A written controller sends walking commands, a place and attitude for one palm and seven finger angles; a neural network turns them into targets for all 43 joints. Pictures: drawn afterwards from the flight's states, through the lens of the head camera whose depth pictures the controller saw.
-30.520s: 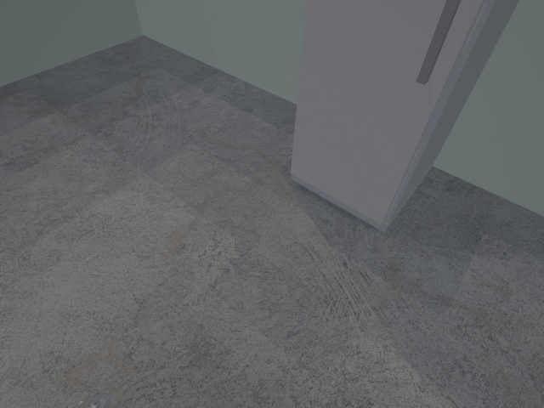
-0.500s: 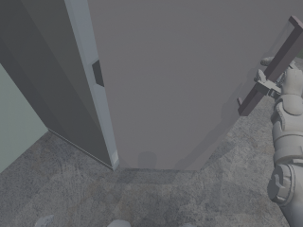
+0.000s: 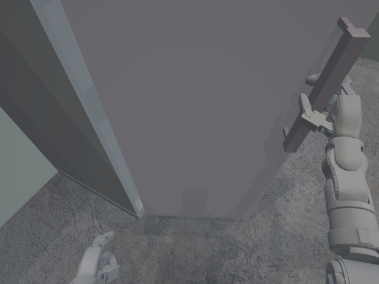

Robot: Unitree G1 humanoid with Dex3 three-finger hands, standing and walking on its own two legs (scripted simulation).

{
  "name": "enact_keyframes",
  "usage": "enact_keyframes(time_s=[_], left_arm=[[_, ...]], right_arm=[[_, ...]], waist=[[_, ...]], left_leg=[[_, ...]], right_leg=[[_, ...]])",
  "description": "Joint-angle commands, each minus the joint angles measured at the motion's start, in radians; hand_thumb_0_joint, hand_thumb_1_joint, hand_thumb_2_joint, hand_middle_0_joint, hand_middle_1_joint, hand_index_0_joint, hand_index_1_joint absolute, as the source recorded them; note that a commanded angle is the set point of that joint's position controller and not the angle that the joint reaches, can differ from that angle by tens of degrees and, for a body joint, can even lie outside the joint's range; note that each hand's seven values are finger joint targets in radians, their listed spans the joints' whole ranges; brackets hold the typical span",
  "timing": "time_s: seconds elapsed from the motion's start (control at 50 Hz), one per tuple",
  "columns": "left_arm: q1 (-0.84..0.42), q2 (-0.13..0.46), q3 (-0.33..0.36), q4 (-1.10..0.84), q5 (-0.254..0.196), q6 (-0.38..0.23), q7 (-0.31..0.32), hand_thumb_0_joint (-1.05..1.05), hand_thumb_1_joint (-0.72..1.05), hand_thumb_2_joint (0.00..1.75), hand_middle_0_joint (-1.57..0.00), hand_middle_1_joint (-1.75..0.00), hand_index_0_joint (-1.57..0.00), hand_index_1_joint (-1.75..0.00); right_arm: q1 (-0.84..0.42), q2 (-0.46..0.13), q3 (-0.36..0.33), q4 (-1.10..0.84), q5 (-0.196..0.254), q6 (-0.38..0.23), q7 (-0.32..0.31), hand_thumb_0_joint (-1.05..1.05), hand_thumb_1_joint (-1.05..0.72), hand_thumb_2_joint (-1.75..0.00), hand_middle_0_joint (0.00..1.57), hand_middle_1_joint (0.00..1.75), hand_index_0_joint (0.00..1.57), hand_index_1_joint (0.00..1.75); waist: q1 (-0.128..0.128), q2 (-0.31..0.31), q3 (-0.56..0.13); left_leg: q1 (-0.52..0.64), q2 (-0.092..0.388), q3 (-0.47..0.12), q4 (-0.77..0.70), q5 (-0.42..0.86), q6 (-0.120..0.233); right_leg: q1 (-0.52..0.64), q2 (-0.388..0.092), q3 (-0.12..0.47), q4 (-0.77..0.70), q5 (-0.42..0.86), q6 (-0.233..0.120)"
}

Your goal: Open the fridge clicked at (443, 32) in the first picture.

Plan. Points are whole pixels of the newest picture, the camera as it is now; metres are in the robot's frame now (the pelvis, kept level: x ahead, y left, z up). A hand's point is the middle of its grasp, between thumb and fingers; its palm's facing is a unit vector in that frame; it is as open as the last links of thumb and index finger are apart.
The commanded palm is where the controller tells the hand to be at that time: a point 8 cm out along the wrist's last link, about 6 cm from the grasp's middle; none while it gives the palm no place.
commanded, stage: stop walking and hold the door back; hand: right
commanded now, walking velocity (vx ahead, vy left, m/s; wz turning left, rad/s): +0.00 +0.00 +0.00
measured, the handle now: (311, 97) +0.46 -0.21 +0.16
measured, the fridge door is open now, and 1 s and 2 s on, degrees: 64 65 65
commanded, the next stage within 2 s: loosen the grip on the handle in 0.02 s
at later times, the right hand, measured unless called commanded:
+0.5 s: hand (306, 118) +0.40 -0.19 +0.15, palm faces +0.23 +0.95 -0.21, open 12.4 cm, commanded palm +0.36 -0.24 +0.16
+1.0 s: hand (333, 127) +0.39 -0.24 +0.15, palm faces +0.26 +0.95 -0.17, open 14.7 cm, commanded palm +0.35 -0.28 +0.16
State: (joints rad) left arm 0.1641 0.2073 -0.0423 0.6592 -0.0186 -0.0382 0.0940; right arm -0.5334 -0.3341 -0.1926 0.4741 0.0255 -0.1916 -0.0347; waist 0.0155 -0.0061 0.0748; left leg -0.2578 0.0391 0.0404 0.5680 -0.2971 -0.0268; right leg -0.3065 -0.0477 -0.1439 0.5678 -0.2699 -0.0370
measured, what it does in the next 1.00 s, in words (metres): stands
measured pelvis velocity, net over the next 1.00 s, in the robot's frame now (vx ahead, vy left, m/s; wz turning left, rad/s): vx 0.00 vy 0.02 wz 0.03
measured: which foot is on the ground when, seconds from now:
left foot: down 0.00-1.00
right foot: down 0.00-1.00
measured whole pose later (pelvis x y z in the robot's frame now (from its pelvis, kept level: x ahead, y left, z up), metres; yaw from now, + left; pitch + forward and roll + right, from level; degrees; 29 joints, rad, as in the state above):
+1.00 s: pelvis +0.00 +0.02 -0.01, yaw +2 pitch +6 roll +1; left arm 0.28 0.25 -0.01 0.62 -0.02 -0.10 0.07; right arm -0.42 -0.43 -0.40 0.52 0.09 -0.25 0.13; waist 0.00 -0.01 -0.07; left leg -0.41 -0.02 0.00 0.64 -0.34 0.01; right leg -0.47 -0.02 -0.03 0.67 -0.31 -0.01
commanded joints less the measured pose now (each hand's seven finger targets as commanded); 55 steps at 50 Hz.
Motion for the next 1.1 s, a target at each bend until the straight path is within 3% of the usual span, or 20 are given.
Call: enact_keyframes(time_s=[0.0, 0.08, 0.1, 0.12, 0.14, 0.16, 0.18, 0.24, 0.28, 0.34, 0.46, 0.48, 0.5, 0.6, 0.7, 0.76, 0.78, 0.82, 0.94, 1.08], left_arm=[[-0.013, 0.168, 0.057, -0.122, 0.002, -0.034, 0.005, 0.00, 0.90, 0.90, -0.20, -0.30, -0.20, -0.30], [0.011, 0.172, 0.066, -0.118, -0.010, -0.025, 0.014, 0.00, 0.90, 0.90, -0.20, -0.30, -0.20, -0.30], [0.025, 0.163, 0.135, -0.130, 0.015, -0.073, -0.027, 0.00, 0.90, 0.90, -0.20, -0.30, -0.20, -0.30], [0.085, 0.181, 0.105, -0.077, 0.023, -0.133, -0.032, 0.00, 0.90, 0.90, -0.20, -0.30, -0.20, -0.30], [0.165, 0.203, 0.133, -0.065, -0.010, -0.134, -0.035, 0.00, 0.90, 0.90, -0.20, -0.30, -0.20, -0.30], [0.147, 0.195, 0.122, -0.059, 0.007, -0.142, -0.047, 0.00, 0.90, 0.90, -0.20, -0.30, -0.20, -0.30], [0.145, 0.190, 0.111, -0.067, 0.027, -0.133, -0.054, 0.00, 0.90, 0.90, -0.20, -0.30, -0.20, -0.30], [0.135, 0.197, 0.106, -0.072, 0.016, -0.117, -0.061, 0.00, 0.90, 0.90, -0.20, -0.30, -0.20, -0.30], [0.138, 0.217, 0.108, -0.083, 0.012, -0.109, -0.061, 0.00, 0.90, 0.90, -0.20, -0.30, -0.20, -0.30], [0.123, 0.208, 0.100, -0.085, 0.005, -0.108, -0.052, 0.00, 0.90, 0.90, -0.20, -0.30, -0.20, -0.30], [0.165, 0.220, 0.094, -0.056, -0.011, -0.114, -0.033, 0.00, 0.90, 0.90, -0.20, -0.30, -0.20, -0.30], [0.166, 0.225, 0.096, -0.049, -0.013, -0.114, -0.031, 0.00, 0.90, 0.90, -0.20, -0.30, -0.20, -0.30], [0.158, 0.222, 0.106, -0.073, -0.009, -0.109, -0.032, 0.00, 0.90, 0.90, -0.20, -0.30, -0.20, -0.30], [0.126, 0.216, 0.089, -0.095, -0.020, -0.101, -0.016, 0.00, 0.90, 0.90, -0.20, -0.30, -0.20, -0.30], [0.146, 0.206, 0.093, -0.109, -0.013, -0.110, -0.013, 0.00, 0.90, 0.90, -0.20, -0.30, -0.20, -0.30], [0.159, 0.208, 0.093, -0.109, -0.009, -0.110, -0.011, 0.00, 0.90, 0.90, -0.20, -0.30, -0.20, -0.30], [0.167, 0.216, 0.098, -0.099, -0.007, -0.105, -0.010, 0.00, 0.90, 0.90, -0.20, -0.30, -0.20, -0.30], [0.147, 0.203, 0.091, -0.125, -0.006, -0.100, -0.013, 0.00, 0.90, 0.90, -0.20, -0.30, -0.20, -0.30], [0.131, 0.190, 0.090, -0.142, -0.005, -0.099, -0.012, 0.00, 0.90, 0.90, -0.20, -0.30, -0.20, -0.30], [0.110, 0.198, 0.082, -0.130, -0.017, -0.100, 0.006, 0.00, 0.90, 0.90, -0.20, -0.30, -0.20, -0.30]], right_arm=[[-0.324, -0.247, -0.102, -0.197, 0.007, -0.045, -0.039, 0.00, -0.90, -0.90, 0.45, 1.40, 0.45, 1.40], [-0.324, -0.321, -0.152, -0.148, 0.012, -0.030, -0.049, 0.00, -0.90, -0.90, 0.45, 1.40, 0.45, 1.40], [-1.011, -0.693, -0.382, -0.179, -0.114, -0.040, -0.021, 0.00, -0.90, -0.90, 0.45, 1.40, 0.45, 1.40], [-0.739, -0.299, -0.140, 0.235, -0.107, 0.046, 0.033, 0.00, -0.78, -0.84, 0.45, 1.40, 0.45, 1.40], [-0.523, -0.253, -0.213, 0.081, -0.041, 0.044, 0.076, 0.00, -0.66, -0.78, 0.45, 1.40, 0.45, 1.40], [-0.436, -0.286, -0.228, 0.067, -0.024, 0.032, 0.104, 0.00, -0.54, -0.73, 0.45, 1.40, 0.45, 1.40], [-0.442, -0.311, -0.243, -0.041, 0.008, -0.010, 0.100, 0.00, -0.42, -0.67, 0.45, 1.40, 0.45, 1.40], [-0.509, -0.217, -0.128, 0.053, -0.010, -0.098, 0.065, 0.00, -0.05, -0.49, 0.45, 1.40, 0.45, 1.40], [-0.540, -0.274, -0.144, 0.117, -0.026, -0.154, 0.056, 0.00, 0.19, -0.37, 0.45, 1.40, 0.45, 1.40], [-0.686, -0.311, -0.096, 0.142, -0.045, -0.222, 0.059, 0.00, 0.55, -0.20, 0.42, 1.37, 0.42, 1.37], [-0.750, -0.341, -0.071, 0.236, 0.006, -0.236, 0.103, 0.00, 0.55, -0.20, 0.34, 1.27, 0.34, 1.27], [-0.743, -0.394, -0.112, 0.245, 0.010, -0.237, 0.106, 0.00, 0.55, -0.20, 0.33, 1.25, 0.33, 1.25], [-0.577, -0.501, -0.236, 0.194, 0.018, -0.244, 0.114, 0.00, 0.55, -0.20, 0.32, 1.23, 0.32, 1.23], [-0.457, -0.451, -0.234, 0.142, 0.086, -0.206, 0.158, 0.00, 0.55, -0.20, 0.25, 1.15, 0.25, 1.15], [-0.409, -0.386, -0.219, -0.018, 0.095, -0.167, 0.145, 0.00, 0.55, -0.20, 0.25, 1.15, 0.25, 1.15], [-0.370, -0.382, -0.227, -0.053, 0.090, -0.138, 0.127, 0.00, 0.55, -0.20, 0.25, 1.15, 0.25, 1.15], [-0.298, -0.465, -0.317, 0.001, 0.077, -0.129, 0.118, 0.00, 0.55, -0.20, 0.25, 1.15, 0.25, 1.15], [-0.293, -0.429, -0.292, -0.096, 0.076, -0.125, 0.123, 0.00, 0.55, -0.20, 0.25, 1.15, 0.25, 1.15], [-0.260, -0.367, -0.250, -0.239, 0.088, -0.125, 0.155, 0.00, 0.55, -0.20, 0.25, 1.15, 0.25, 1.15], [-0.262, -0.342, -0.215, -0.227, 0.110, -0.060, 0.196, 0.00, 0.55, -0.20, 0.25, 1.15, 0.25, 1.15]], waist=[[-0.020, -0.124, -0.331], [-0.004, 0.045, -0.388], [-0.052, 0.160, -0.290], [0.091, 0.117, -0.565], [0.016, -0.037, -0.671], [-0.028, -0.275, -0.650], [-0.036, -0.280, -0.609], [0.048, 0.023, -0.355], [0.055, 0.122, -0.327], [0.071, -0.004, -0.326], [0.086, 0.044, -0.350], [0.074, 0.039, -0.364], [-0.017, 0.000, -0.456], [0.004, 0.033, -0.323], [0.003, -0.014, -0.404], [0.008, 0.031, -0.401], [-0.009, 0.039, -0.394], [-0.019, 0.001, -0.440], [-0.014, -0.083, -0.490], [0.005, -0.076, -0.387]], left_leg=[[0.053, 0.004, -0.010, -0.025, 0.053, 0.015], [0.170, 0.114, -0.095, -0.091, 0.484, 0.047], [0.141, 0.064, -0.117, -0.146, 0.538, 0.061], [0.023, -0.050, 0.030, 0.072, 0.670, 0.069], [-0.104, -0.046, 0.041, 0.046, 0.454, 0.047], [-0.181, -0.028, 0.008, 0.008, 0.197, 0.054], [-0.158, -0.036, 0.001, -0.037, 0.153, 0.052], [-0.136, -0.049, 0.008, -0.075, 0.246, 0.048], [-0.140, -0.051, 0.002, -0.066, 0.151, 0.041], [-0.204, -0.043, -0.045, -0.092, -0.076, 0.037], [-0.170, -0.025, -0.133, -0.146, -0.224, 0.027], [-0.156, -0.023, -0.153, -0.150, -0.244, 0.028], [-0.050, -0.015, -0.168, -0.133, -0.228, 0.038], [-0.068, -0.015, -0.165, -0.131, -0.125, 0.027], [-0.068, -0.048, -0.081, -0.054, 0.159, 0.029], [-0.071, -0.052, -0.062, -0.038, 0.228, 0.025], [-0.071, -0.053, -0.061, -0.027, 0.237, 0.025], [-0.047, -0.054, -0.052, -0.006, 0.284, 0.029], [-0.085, -0.072, -0.024, 0.019, 0.338, 0.044], [-0.167, -0.074, -0.003, -0.004, 0.242, 0.050]], right_leg=[[0.181, -0.225, 0.240, -0.103, 0.481, -0.058], [0.103, -0.106, 0.112, 0.003, 0.315, 0.031], [0.070, -0.049, 0.037, -0.072, 0.286, 0.031], [0.235, 0.003, 0.159, -0.152, 0.645, 0.007], [0.408, -0.027, 0.172, -0.054, 0.868, 0.040], [0.538, -0.046, 0.181, -0.038, 0.919, 0.084], [0.517, -0.035, 0.180, -0.042, 0.800, 0.090], [0.171, 0.001, 0.108, -0.025, 0.310, 0.017], [0.057, 0.015, 0.104, -0.029, 0.141, 0.005], [0.005, 0.038, 0.087, -0.023, -0.081, 0.000], [-0.099, 0.056, 0.092, 0.018, -0.124, -0.010], [-0.118, 0.057, 0.098, 0.024, -0.117, -0.010], [-0.117, 0.058, 0.100, 0.016, -0.084, -0.007], [-0.144, 0.052, 0.102, 0.016, -0.052, -0.014], [-0.030, 0.053, 0.101, 0.022, 0.109, -0.020], [-0.020, 0.052, 0.105, 0.034, 0.155, -0.021], [-0.040, 0.049, 0.105, 0.035, 0.161, -0.017], [-0.014, 0.053, 0.105, 0.033, 0.205, -0.015], [0.105, 0.041, 0.131, 0.055, 0.348, -0.005], [0.108, 0.032, 0.170, 0.039, 0.297, 0.007]])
